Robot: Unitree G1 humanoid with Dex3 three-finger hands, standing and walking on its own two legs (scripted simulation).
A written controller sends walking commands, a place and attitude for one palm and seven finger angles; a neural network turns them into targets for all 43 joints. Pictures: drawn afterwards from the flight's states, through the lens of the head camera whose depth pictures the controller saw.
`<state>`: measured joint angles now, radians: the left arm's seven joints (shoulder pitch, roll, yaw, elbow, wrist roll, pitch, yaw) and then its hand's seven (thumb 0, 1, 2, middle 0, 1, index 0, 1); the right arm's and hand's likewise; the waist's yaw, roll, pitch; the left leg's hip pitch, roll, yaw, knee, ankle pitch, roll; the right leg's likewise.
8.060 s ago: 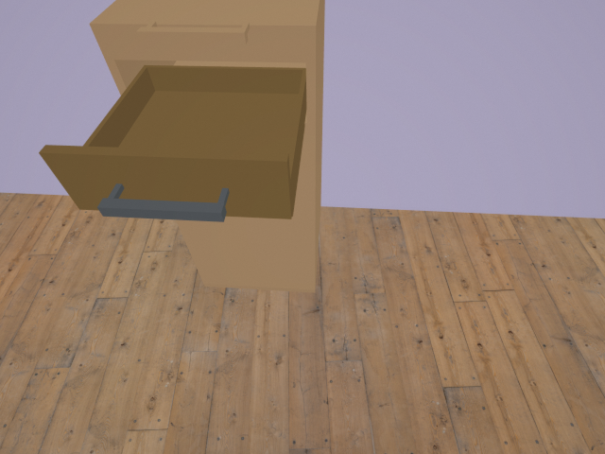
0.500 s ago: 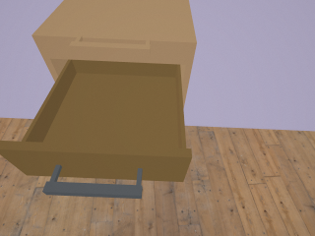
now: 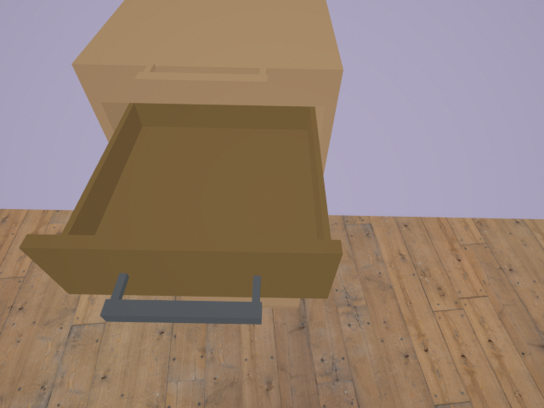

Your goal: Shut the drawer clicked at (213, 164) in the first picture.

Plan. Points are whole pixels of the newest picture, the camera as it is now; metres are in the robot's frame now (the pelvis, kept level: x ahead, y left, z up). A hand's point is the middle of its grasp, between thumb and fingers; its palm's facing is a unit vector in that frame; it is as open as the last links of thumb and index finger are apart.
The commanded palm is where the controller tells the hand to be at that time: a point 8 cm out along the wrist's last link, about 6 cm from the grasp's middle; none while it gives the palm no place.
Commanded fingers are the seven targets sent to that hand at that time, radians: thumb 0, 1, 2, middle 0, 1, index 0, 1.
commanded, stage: come to a stop and stand still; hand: left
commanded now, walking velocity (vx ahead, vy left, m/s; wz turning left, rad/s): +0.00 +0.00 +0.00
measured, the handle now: (186, 296) +0.24 +0.13 +0.07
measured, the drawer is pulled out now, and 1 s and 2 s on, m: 0.30 0.30 0.29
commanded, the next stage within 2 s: look again from close up in 0.32 s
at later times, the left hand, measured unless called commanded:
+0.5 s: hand out of the picture -0.02 +0.15 -0.17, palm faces +0.03 -0.98 -0.18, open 7.4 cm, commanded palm none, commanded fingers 0.00 0.90 0.90 -0.20 -0.30 -0.20 -0.30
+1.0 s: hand out of the picture -0.03 +0.14 -0.17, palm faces +0.02 -0.98 -0.18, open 7.4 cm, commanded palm +0.07 +0.19 -0.06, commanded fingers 0.00 0.90 0.90 -0.24 -0.34 -0.24 -0.34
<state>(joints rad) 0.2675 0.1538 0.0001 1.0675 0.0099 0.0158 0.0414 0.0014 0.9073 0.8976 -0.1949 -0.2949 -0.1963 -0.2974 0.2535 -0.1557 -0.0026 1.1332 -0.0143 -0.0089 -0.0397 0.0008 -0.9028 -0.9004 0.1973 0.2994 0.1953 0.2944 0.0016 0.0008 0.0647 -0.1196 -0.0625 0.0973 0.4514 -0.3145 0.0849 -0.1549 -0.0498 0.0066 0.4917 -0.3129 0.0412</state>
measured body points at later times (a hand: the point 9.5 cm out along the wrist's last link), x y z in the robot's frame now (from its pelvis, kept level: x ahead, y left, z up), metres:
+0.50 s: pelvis -0.01 -0.01 +0.00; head +0.01 -0.01 +0.45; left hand -0.02 +0.20 -0.16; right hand -0.02 -0.23 -0.16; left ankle -0.04 +0.06 -0.74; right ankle -0.03 -0.15 -0.74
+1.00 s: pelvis -0.01 -0.02 +0.00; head +0.00 -0.02 +0.45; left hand -0.03 +0.19 -0.16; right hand -0.03 -0.23 -0.16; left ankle -0.04 +0.06 -0.74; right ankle -0.03 -0.15 -0.74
